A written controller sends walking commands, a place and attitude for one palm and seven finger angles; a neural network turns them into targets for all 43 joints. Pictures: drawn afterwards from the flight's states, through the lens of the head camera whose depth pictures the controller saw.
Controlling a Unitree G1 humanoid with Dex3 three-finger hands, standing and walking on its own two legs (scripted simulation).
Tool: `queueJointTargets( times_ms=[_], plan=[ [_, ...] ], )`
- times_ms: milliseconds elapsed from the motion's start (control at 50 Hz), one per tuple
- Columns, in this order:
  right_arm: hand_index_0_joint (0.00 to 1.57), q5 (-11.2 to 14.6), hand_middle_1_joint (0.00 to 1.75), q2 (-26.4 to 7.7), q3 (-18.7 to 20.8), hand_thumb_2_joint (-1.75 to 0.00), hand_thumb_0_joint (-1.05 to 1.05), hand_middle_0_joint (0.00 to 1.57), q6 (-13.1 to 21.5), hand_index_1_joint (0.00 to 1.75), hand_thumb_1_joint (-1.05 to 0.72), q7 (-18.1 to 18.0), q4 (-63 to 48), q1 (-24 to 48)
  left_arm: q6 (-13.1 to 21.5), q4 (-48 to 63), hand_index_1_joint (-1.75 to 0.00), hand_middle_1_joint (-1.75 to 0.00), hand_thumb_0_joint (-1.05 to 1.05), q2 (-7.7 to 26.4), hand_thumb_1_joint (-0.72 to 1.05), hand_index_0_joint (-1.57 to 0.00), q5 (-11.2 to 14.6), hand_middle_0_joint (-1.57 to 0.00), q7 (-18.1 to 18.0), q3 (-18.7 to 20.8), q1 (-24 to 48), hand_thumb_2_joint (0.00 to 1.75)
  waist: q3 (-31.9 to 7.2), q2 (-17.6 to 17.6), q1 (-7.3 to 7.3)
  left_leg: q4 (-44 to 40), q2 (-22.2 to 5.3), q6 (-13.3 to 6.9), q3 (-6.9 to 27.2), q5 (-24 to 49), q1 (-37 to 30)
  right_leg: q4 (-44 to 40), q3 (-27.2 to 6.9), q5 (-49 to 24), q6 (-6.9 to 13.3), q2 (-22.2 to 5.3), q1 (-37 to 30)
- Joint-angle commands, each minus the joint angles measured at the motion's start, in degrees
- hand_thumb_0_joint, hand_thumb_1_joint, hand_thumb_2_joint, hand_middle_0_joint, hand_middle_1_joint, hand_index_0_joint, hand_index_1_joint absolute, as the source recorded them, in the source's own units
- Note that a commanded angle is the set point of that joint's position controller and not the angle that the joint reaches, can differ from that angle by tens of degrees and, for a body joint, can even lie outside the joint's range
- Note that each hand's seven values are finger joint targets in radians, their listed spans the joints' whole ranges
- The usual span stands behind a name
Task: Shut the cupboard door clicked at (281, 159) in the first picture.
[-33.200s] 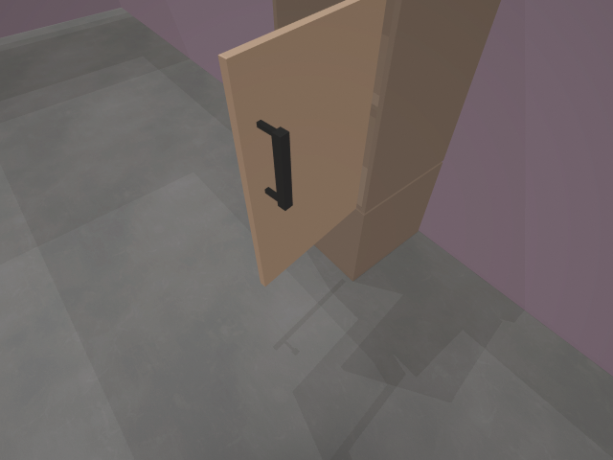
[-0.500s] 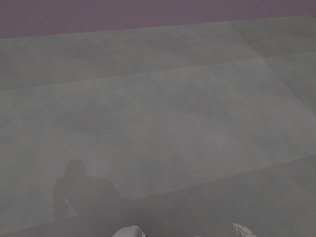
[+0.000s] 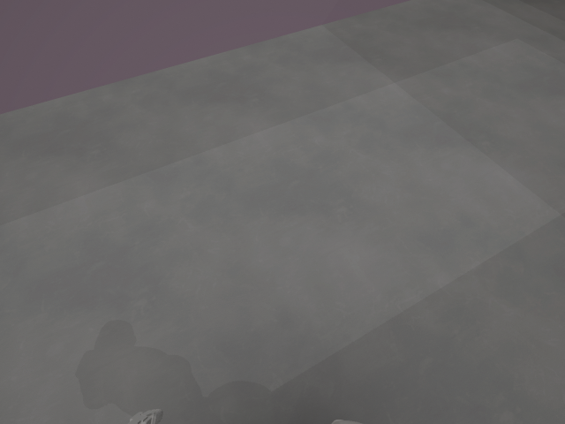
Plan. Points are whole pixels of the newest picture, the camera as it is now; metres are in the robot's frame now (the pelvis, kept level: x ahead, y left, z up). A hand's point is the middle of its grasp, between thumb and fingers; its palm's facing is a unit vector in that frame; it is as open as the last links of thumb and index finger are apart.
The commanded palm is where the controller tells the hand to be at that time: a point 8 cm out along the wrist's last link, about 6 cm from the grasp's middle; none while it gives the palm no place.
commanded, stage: turn to face it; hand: left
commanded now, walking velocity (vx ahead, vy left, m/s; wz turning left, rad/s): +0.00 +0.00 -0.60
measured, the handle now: out of the picture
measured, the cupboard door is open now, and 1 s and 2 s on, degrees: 58 58 58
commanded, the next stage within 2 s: none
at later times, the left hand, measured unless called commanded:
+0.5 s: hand (135, 387) +0.18 +0.25 -0.15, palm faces -0.19 -0.95 -0.24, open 7.4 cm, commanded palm none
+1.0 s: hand (203, 361) +0.23 +0.15 -0.14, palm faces -0.53 -0.82 -0.24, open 7.4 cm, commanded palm none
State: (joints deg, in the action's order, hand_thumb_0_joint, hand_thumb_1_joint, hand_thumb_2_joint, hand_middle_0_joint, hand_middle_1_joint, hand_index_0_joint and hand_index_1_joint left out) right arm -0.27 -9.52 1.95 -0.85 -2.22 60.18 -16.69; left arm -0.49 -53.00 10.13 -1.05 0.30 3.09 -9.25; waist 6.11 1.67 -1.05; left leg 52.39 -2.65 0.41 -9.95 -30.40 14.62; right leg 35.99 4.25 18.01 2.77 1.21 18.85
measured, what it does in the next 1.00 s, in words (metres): steps on the spot, turning right: left foot, then right foot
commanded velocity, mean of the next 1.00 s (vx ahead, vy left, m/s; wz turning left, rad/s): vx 0.00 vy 0.00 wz -0.60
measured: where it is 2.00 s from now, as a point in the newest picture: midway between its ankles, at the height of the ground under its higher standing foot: outside the picture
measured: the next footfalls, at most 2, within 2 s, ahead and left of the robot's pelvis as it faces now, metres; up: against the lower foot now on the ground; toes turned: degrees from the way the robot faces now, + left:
left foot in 0.32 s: +0.15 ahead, +0.16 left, +0.00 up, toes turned -8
right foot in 0.70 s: +0.03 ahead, -0.09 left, +0.00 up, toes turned -29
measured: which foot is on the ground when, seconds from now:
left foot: up 0.00-0.30, down 0.32-0.70, up 0.72-1.00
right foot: down 0.00-0.32, up 0.34-0.68, down 0.70-1.00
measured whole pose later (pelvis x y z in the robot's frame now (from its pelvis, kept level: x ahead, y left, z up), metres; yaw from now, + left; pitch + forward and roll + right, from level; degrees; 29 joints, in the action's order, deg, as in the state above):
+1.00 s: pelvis +0.05 +0.02 +0.02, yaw -34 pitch +1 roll +1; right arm -0.4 -14.3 2.9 -3.2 -1.0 51.5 -9.6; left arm -2.3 -50.4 11.9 -1.2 0.6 2.6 -12.3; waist 4.2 0.0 0.1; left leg 51.0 -2.8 5.6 -1.9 -22.8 26.7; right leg 28.7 -4.5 14.7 1.6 1.7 15.2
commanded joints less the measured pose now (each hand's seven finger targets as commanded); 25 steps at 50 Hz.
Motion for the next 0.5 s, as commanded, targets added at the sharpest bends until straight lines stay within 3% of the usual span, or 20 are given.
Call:
queueJointTargets(
  times_ms=[0,20,40,80,200,240,260,280,300,320,340,360,380,420,480],
  plan=[
    [0.2,-0.1,0.3,-5.7,1.4,-0.9,0.0,0.2,0.7,0.3,-0.9,0.0,-8.9,5.9,0.0,2.1,-0.3,-0.3,0.0,11.4,0.9,-0.2,0.2,-0.2,-2.7,3.5,-9.2,0.9,-10.6,-6.7,4.27,19.3,-2.4,2.9,11.6,0.2,22.0,-12.4,-23.0,-48.0,12.9,-20.0,-21.3],
    [0.2,-0.3,0.3,-5.8,1.3,-0.9,0.0,0.2,0.5,0.3,-0.9,0.2,-8.9,6.6,0.3,2.6,-0.3,-0.3,0.0,10.8,0.9,-0.2,0.2,-0.2,-2.6,3.1,-7.3,0.9,-9.5,-5.1,3.36,17.2,-2.5,3.4,11.3,1.8,20.3,-13.2,-21.0,-46.5,11.6,-18.5,-17.6],
    [0.2,-0.5,0.3,-5.1,1.4,-0.9,0.0,0.2,0.0,0.3,-0.9,0.4,-8.9,5.7,0.5,3.1,-0.3,-0.3,0.0,10.5,0.9,-0.2,0.1,-0.2,-2.4,3.0,-5.6,0.9,-9.0,-6.1,1.92,14.7,-2.5,3.7,11.1,3.5,18.0,-13.8,-18.7,-44.2,10.4,-17.1,-14.1],
    [0.2,-0.5,0.3,-4.4,1.4,-0.9,0.0,0.2,-0.5,0.3,-0.9,0.8,-8.7,4.3,0.6,3.7,-0.3,-0.3,0.0,10.8,0.9,-0.2,-0.3,-0.2,-2.1,3.1,-4.0,0.9,-9.7,-6.6,0.8,8.9,-1.6,4.1,9.8,6.4,14.7,-14.2,-16.8,-39.4,8.9,-14.5,-11.1],
    [0.2,-0.1,0.3,-5.4,1.7,-0.9,0.0,0.2,0.1,0.3,-0.9,0.8,-11.5,7.3,-0.2,4.5,-0.3,-0.3,0.0,13.0,0.9,-0.2,-0.8,-0.2,-1.0,4.2,-3.6,0.9,-9.4,-11.0,1.49,-8.4,1.1,4.4,7.8,8.7,8.3,-11.8,-20.0,-32.5,7.4,-12.0,-7.7],
    [0.2,0.0,0.3,-6.5,1.8,-0.9,0.0,0.2,0.6,0.3,-0.9,0.5,-11.5,5.7,-0.6,4.9,-0.3,-0.3,0.0,13.1,0.9,-0.2,-0.5,-0.2,-0.8,4.3,-2.6,0.9,-9.8,-11.1,0.25,-17.0,2.1,4.2,7.7,13.8,1.7,-8.9,-20.8,-30.5,5.2,-10.8,-4.8],
    [0.2,0.0,0.3,-7.7,2.0,-0.9,0.0,0.2,1.0,0.3,-0.9,0.3,-10.7,3.7,-0.9,5.2,-0.3,-0.3,0.0,12.5,0.9,-0.2,-0.1,-0.2,-0.8,4.2,-1.9,0.9,-10.6,-9.8,-0.89,-24.2,1.5,4.1,7.3,19.4,-5.6,-6.6,-19.9,-26.0,2.9,-9.0,-0.5],
    [0.2,-0.3,0.3,-11.4,2.6,-0.9,0.0,0.2,1.6,0.3,-0.9,0.2,-10.7,2.0,-1.2,5.8,-0.3,-0.3,0.0,9.5,0.9,-0.2,0.3,-0.2,-0.7,3.6,-2.8,0.9,-12.0,-0.6,-1.03,-30.8,-6.5,2.2,14.9,23.7,-12.2,-1.1,-16.4,-13.1,-0.1,-4.1,5.5],
    [0.2,-1.2,0.3,-17.5,3.7,-0.9,0.0,0.2,2.0,0.3,-0.9,0.0,-11.4,0.3,-1.4,6.9,-0.3,-0.3,0.0,7.0,0.9,-0.2,0.9,-0.2,-0.2,3.0,-4.4,0.9,-13.7,15.5,-1.52,-33.0,-21.7,-4.9,29.4,35.1,-16.6,12.5,-8.2,13.6,-3.8,2.6,13.5],
    [0.2,-1.5,0.3,-18.6,3.8,-0.9,0.0,0.2,1.5,0.3,-0.9,-0.2,-11.6,-1.4,-1.6,7.7,-0.3,-0.3,0.0,8.7,0.9,-0.2,0.4,-0.2,-0.3,3.1,-2.1,0.9,-12.5,12.8,-3.03,-33.8,-26.7,-10.2,31.7,37.6,-11.3,25.5,-7.3,21.0,-4.2,0.9,12.3],
    [0.2,-1.9,0.3,-17.6,3.3,-0.9,0.0,0.2,1.2,0.3,-0.9,-0.1,-13.3,1.4,-1.5,8.7,-0.3,-0.3,0.0,8.6,0.9,-0.2,0.1,-0.2,0.0,3.3,-2.7,0.9,-9.7,6.8,-1.24,-34.6,-26.1,-11.6,29.0,32.3,-5.8,30.9,-7.3,18.3,-4.5,-1.5,12.0],
    [0.2,-2.0,0.3,-15.5,2.7,-0.9,0.0,0.2,1.7,0.3,-0.9,-0.2,-13.7,4.2,-1.8,7.3,-0.3,-0.3,0.0,9.1,0.9,-0.2,-0.5,-0.2,0.4,3.9,-2.4,0.9,-8.9,9.3,-0.06,-35.0,-22.1,-10.2,26.6,35.1,-5.3,33.6,-7.1,15.0,-5.0,-1.5,13.7],
    [0.2,-1.8,0.3,-14.8,2.3,-0.9,0.0,0.2,1.7,0.3,-0.9,-0.2,-14.6,7.1,-2.0,7.0,-0.3,-0.3,0.0,9.6,0.9,-0.2,-0.5,-0.2,0.8,3.9,-2.8,0.9,-7.8,11.4,1.02,-33.9,-20.7,-9.4,22.0,36.8,-5.2,34.3,-6.3,13.3,-5.3,-2.9,14.5],
    [0.2,-1.9,0.3,-13.7,2.1,-0.9,0.0,0.2,1.2,0.3,-0.9,-0.2,-15.0,7.9,-2.9,7.0,-0.3,-0.3,0.0,8.6,0.9,-0.2,-0.2,-0.2,1.5,3.7,-3.2,0.9,-6.8,10.6,1.57,-33.1,-17.0,-7.5,13.8,36.6,-4.5,31.4,-4.5,10.0,-6.0,-3.4,12.2],
    [0.2,-1.6,0.3,-14.0,2.5,-0.9,0.0,0.2,1.0,0.3,-0.9,-0.2,-14.3,5.9,-3.4,7.8,-0.3,-0.3,0.0,8.0,0.9,-0.2,-0.2,-0.2,2.0,3.3,-2.5,0.9,-7.6,10.4,0.64,-33.3,-16.4,-7.0,10.4,30.9,-5.3,24.0,-1.7,8.3,-6.2,-3.3,9.5]
  ],
)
